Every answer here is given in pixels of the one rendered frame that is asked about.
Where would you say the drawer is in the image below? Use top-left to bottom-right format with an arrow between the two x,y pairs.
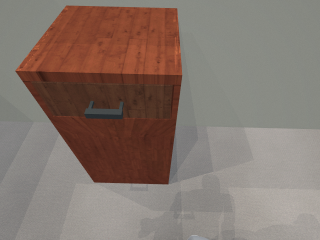
31,81 -> 173,119

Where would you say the cabinet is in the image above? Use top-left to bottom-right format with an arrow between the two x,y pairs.
15,5 -> 182,185

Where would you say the handle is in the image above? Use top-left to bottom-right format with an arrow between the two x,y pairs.
84,101 -> 124,120

